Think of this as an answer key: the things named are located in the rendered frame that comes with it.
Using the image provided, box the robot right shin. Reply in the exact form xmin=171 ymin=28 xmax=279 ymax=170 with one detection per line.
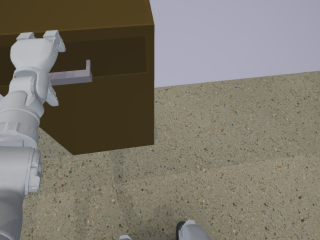
xmin=182 ymin=220 xmax=196 ymax=228

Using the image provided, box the robot left forearm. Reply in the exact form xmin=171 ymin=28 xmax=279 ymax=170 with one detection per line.
xmin=0 ymin=66 xmax=49 ymax=150

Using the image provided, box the cabinet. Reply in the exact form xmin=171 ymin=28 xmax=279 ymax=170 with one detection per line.
xmin=0 ymin=0 xmax=155 ymax=156

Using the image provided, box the handle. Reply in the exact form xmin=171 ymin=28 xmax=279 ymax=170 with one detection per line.
xmin=48 ymin=59 xmax=93 ymax=86

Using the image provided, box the left robot hand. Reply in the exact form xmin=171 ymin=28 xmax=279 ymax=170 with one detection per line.
xmin=10 ymin=30 xmax=66 ymax=107

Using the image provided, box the robot left upper arm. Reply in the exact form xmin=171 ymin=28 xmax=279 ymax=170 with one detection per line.
xmin=0 ymin=146 xmax=42 ymax=240

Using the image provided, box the drawer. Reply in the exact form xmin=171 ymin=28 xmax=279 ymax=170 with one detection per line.
xmin=0 ymin=35 xmax=147 ymax=86

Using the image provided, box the right robot thigh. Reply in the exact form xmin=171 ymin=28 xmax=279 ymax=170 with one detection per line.
xmin=178 ymin=224 xmax=212 ymax=240

